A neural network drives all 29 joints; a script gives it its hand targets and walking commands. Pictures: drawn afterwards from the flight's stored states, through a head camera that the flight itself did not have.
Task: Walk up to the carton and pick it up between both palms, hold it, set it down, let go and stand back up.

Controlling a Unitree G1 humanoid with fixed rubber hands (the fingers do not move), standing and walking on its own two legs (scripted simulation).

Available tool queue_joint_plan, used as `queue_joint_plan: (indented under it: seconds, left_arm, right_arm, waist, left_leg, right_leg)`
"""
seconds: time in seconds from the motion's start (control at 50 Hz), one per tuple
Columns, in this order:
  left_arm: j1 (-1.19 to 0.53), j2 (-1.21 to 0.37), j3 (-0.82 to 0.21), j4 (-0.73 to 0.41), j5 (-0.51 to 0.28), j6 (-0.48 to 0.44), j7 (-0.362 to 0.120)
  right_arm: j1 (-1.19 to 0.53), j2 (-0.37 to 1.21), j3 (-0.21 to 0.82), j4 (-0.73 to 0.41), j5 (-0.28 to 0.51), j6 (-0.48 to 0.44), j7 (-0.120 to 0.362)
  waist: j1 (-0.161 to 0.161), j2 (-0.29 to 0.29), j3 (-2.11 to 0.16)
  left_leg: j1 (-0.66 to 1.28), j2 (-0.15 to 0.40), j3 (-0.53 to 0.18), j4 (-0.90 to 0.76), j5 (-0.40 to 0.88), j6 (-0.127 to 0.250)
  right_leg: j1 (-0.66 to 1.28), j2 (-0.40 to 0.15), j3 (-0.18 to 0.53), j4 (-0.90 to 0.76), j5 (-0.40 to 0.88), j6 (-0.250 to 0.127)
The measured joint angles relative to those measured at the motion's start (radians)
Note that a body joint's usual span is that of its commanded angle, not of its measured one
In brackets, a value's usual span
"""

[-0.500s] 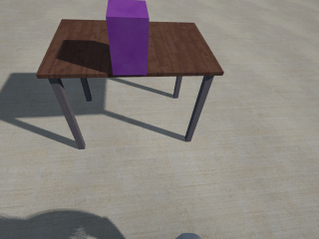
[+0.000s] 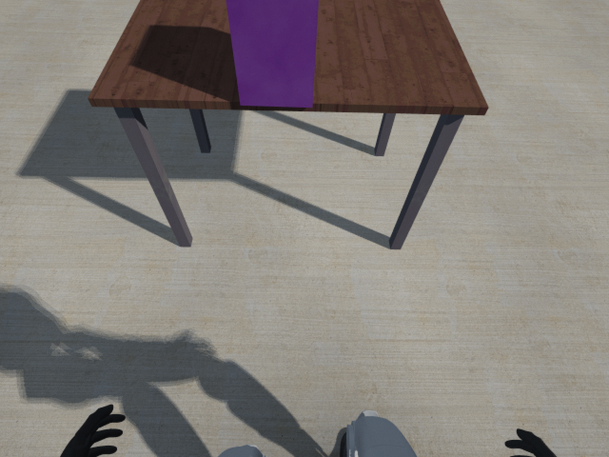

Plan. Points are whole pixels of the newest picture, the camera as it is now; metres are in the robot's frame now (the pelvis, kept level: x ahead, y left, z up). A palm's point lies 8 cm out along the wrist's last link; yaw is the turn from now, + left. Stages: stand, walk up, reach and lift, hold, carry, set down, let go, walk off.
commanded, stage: walk up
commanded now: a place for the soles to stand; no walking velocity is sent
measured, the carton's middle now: (276, 24) +0.90 +0.05 +0.07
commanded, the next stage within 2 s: none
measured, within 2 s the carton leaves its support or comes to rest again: neither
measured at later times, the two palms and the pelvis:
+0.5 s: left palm out of the picture +0.06 +0.29 -0.09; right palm out of the picture +0.11 -0.31 -0.08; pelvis -0.01 -0.02 +0.03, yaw +1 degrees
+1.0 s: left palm out of the picture +0.06 +0.27 -0.08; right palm out of the picture +0.05 -0.33 -0.08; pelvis -0.01 -0.03 +0.04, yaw +0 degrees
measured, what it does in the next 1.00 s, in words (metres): steps on the spot: right foot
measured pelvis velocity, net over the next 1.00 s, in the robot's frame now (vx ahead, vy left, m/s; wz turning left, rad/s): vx -0.01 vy -0.03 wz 0.00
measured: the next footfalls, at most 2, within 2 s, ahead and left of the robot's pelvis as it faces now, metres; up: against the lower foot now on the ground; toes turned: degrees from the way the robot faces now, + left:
right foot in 0.20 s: +0.05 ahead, -0.16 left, +0.00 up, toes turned +1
right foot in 1.76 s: +0.37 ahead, -0.09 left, +0.00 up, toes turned -4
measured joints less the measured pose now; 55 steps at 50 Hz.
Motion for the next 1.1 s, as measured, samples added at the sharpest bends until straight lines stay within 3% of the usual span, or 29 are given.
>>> queue_joint_plan:
  seconds: [0.04,0.08,0.12,0.2,0.24,0.28,0.38,0.46,0.72,1.1]
  left_arm:
    - [0.007,0.013,0.004,0.019,-0.013,0.011,0.005]
    - [0.015,0.01,0.002,0.048,-0.021,0.021,0.011]
    - [0.029,0.015,0.002,0.063,-0.027,0.019,0.009]
    - [0.078,0.03,0.001,0.091,-0.028,-0.01,0.009]
    - [0.087,0.015,-0.003,0.122,-0.019,-0.024,0.014]
    - [0.102,0.01,-0.013,0.139,-0.011,-0.038,0.014]
    - [0.096,0.007,-0.022,0.175,-0.017,-0.034,0.008]
    - [0.081,0.006,-0.029,0.199,-0.016,-0.041,0.006]
    - [0.037,-0.022,-0.049,0.295,-0.009,-0.054,-0.005]
    - [0.017,-0.037,-0.043,0.336,-0.008,-0.047,0.001]
  right_arm:
    - [0.009,0.022,0.009,0.015,-0.015,-0.002,0.004]
    - [0.034,0.021,0.016,0.03,-0.02,-0.006,0.008]
    - [0.046,0.024,0.014,0.047,-0.02,-0.002,0.007]
    - [0.035,0.017,0.006,0.048,-0.014,0.001,0.009]
    - [0.008,-0.001,-0.001,0.049,-0.009,0.008,0.008]
    - [-0.011,-0.004,-0.003,0.047,-0.001,0.012,0.005]
    - [-0.039,0.008,0.002,0.087,-0.005,0.001,0.015]
    - [-0.057,0.027,0.014,0.13,-0.004,0.009,0.024]
    - [-0.078,0.039,0.021,0.238,-0.005,0.008,0.036]
    - [-0.043,0.043,0.017,0.296,-0.007,0.008,0.03]
  waist:
    - [0.007,-0.035,-0.005]
    - [-0.018,-0.008,-0.037]
    - [-0.019,-0.001,-0.055]
    - [0.004,-0.01,-0.077]
    - [0.0,0.035,-0.064]
    - [-0.005,0.048,-0.069]
    - [0.004,0.027,-0.097]
    - [0.016,0.032,-0.116]
    - [0.003,0.032,-0.149]
    - [-0.014,0.031,-0.135]
  left_leg:
    - [0.013,-0.01,0.013,-0.004,0.008,0.003]
    - [-0.004,0.011,-0.031,0.007,-0.001,0.004]
    - [0.0,0.026,-0.052,-0.014,0.008,0.001]
    - [0.007,0.042,-0.036,-0.035,0.017,-0.02]
    - [0.003,0.073,-0.054,-0.005,0.003,-0.027]
    - [-0.001,0.073,-0.064,0.0,0.05,-0.019]
    - [0.051,0.037,-0.042,-0.104,0.057,-0.027]
    - [0.074,0.047,-0.044,-0.146,0.086,-0.032]
    - [0.16,0.05,-0.037,-0.361,0.211,-0.047]
    - [0.195,0.057,-0.031,-0.428,0.234,-0.051]
  right_leg:
    - [0.0,0.01,0.04,0.032,-0.074,-0.026]
    - [0.002,0.068,0.066,0.121,-0.222,-0.037]
    - [0.028,0.09,0.074,0.158,-0.255,-0.05]
    - [0.162,0.07,0.043,-0.079,-0.117,-0.056]
    - [0.198,0.096,0.022,-0.137,-0.061,-0.011]
    - [0.202,0.097,0.018,-0.143,-0.056,0.007]
    - [0.2,0.059,0.038,-0.14,-0.057,0.006]
    - [0.229,0.068,0.037,-0.195,-0.022,0.013]
    - [0.296,0.07,0.045,-0.375,0.086,0.002]
    - [0.324,0.075,0.053,-0.434,0.108,0.0]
